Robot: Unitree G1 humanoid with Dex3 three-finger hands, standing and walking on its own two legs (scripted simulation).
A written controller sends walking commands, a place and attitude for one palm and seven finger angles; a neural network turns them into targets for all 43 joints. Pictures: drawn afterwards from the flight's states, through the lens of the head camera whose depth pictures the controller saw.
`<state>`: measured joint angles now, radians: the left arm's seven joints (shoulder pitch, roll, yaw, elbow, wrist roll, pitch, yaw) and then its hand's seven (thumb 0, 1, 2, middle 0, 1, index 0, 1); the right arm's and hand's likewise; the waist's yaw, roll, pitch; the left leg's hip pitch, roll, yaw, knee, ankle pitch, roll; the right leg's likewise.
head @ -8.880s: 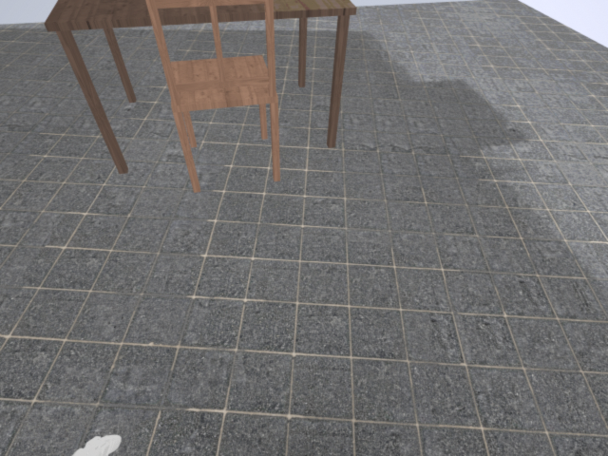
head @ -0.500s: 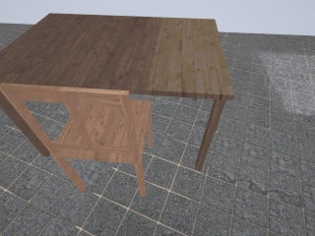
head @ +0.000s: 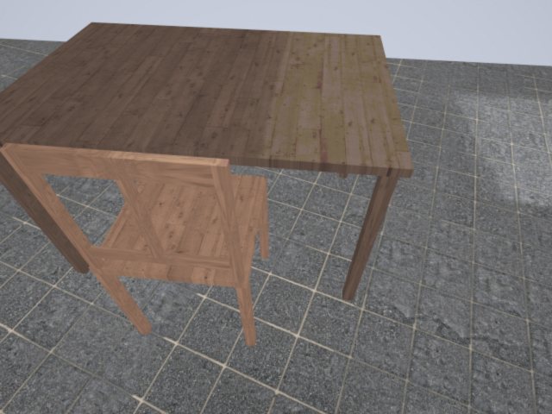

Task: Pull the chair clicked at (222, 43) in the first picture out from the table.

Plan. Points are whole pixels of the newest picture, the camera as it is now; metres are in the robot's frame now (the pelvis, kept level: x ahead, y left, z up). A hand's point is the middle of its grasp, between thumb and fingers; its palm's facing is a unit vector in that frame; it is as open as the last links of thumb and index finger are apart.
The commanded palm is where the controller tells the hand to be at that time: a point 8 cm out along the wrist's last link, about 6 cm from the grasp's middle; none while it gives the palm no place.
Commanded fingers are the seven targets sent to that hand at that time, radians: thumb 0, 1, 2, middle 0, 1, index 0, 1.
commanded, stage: look again from close up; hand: left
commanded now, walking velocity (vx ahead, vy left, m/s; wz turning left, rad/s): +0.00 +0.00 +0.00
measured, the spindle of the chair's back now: (143, 220) +0.50 +0.33 -0.09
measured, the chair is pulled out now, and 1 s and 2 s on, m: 0.00 0.00 0.00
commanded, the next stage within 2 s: shuffle to correct the standing spot in 0.28 s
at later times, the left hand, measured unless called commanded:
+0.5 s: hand out of the picture -0.01 +0.16 -0.18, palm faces +0.05 -0.98 -0.19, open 7.4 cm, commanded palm none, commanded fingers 0.00 0.90 0.90 -0.20 -0.30 -0.20 -0.30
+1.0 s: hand out of the picture +0.07 +0.17 -0.19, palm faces +0.04 -0.97 -0.22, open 7.4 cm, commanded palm none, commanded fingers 0.00 0.90 0.90 -0.20 -0.30 -0.20 -0.30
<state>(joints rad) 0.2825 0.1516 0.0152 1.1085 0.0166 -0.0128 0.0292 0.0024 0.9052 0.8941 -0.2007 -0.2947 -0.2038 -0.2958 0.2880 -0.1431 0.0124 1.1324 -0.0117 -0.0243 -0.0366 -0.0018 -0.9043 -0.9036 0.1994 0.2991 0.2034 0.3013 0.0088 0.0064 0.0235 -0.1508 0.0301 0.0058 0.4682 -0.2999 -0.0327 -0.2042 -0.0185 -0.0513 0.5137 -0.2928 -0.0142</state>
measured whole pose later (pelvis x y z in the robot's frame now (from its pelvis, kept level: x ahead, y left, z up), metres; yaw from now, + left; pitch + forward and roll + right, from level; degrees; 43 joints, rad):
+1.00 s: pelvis +0.05 -0.01 -0.01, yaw -2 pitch -1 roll +0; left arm 0.30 0.17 0.02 0.97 0.02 0.02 0.06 0.00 0.90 0.89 -0.20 -0.29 -0.20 -0.30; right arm 0.15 -0.15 -0.02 0.93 -0.01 -0.02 -0.05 0.00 -0.91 -0.90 0.20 0.30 0.20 0.30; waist 0.03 -0.03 0.04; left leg -0.26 -0.01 0.10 0.62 -0.34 0.05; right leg -0.25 0.00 -0.02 0.72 -0.47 0.00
